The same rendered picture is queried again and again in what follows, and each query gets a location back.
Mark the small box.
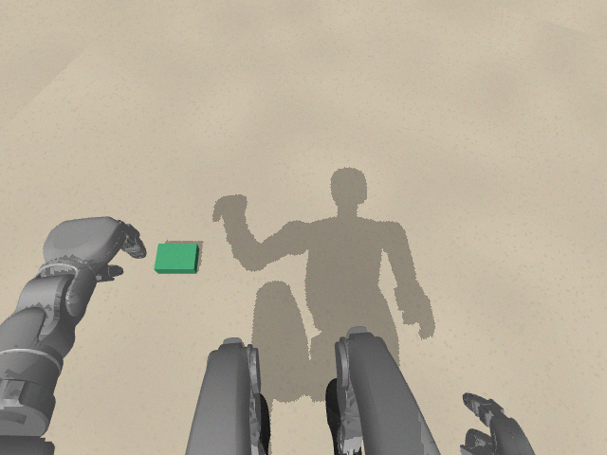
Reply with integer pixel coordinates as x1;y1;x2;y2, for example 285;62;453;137
154;244;199;274

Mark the left robot arm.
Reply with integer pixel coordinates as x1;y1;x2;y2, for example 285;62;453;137
0;259;97;455

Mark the right robot foot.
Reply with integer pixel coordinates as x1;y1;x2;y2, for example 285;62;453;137
325;378;361;455

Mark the left robot hand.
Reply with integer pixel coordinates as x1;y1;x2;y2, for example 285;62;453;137
43;216;146;282

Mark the right robot hand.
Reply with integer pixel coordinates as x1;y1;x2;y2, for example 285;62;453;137
460;393;535;455

